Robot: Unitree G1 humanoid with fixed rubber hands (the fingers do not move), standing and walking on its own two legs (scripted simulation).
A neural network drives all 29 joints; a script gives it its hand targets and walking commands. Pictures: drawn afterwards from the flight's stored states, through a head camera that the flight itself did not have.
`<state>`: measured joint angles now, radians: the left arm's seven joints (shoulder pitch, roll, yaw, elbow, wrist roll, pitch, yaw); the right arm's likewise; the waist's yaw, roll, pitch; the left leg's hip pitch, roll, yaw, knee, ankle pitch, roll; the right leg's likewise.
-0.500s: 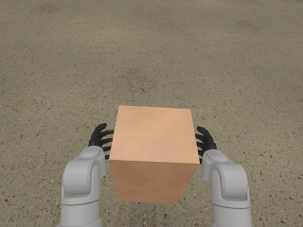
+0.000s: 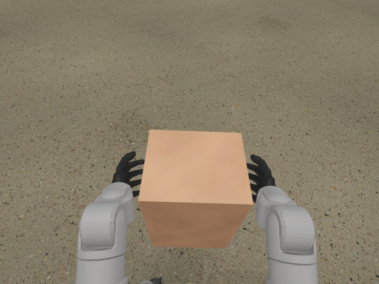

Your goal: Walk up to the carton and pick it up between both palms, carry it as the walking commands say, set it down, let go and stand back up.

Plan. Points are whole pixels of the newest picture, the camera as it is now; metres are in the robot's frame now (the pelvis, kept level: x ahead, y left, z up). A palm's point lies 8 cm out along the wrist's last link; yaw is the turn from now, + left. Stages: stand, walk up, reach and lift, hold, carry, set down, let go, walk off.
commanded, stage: carry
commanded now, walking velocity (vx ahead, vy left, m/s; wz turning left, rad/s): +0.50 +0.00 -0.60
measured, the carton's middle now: (192, 196) +0.31 +0.00 +0.01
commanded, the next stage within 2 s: none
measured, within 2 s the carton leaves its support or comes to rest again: neither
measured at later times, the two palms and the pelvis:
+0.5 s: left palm (195, 83) +0.64 -0.01 +0.07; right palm (289, 104) +0.55 -0.26 +0.07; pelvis +0.32 -0.05 -0.02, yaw -18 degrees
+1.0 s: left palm (249, 34) +0.93 -0.21 +0.08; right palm (322, 60) +0.76 -0.42 +0.08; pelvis +0.62 -0.14 +0.01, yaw -39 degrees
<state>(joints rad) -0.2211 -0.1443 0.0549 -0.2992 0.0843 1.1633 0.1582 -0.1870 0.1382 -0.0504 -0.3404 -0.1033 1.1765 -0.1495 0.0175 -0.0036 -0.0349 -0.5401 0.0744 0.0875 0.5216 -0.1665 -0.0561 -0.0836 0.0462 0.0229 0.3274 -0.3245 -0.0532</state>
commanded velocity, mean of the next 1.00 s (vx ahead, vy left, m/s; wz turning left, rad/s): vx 0.50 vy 0.00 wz -0.60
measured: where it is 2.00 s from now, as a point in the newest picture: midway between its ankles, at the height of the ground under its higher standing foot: (273, 156)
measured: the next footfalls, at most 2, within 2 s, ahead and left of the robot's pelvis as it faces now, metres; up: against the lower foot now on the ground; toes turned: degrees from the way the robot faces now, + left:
left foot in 0.04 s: +0.20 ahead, +0.13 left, +0.00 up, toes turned +2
right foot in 0.46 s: +0.42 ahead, -0.17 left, +0.00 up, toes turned -28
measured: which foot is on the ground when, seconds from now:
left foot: up 0.00-0.02, down 0.04-0.46, up 0.48-0.78, down 0.80-1.00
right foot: down 0.00-0.06, up 0.08-0.44, down 0.46-0.82, up 0.84-1.00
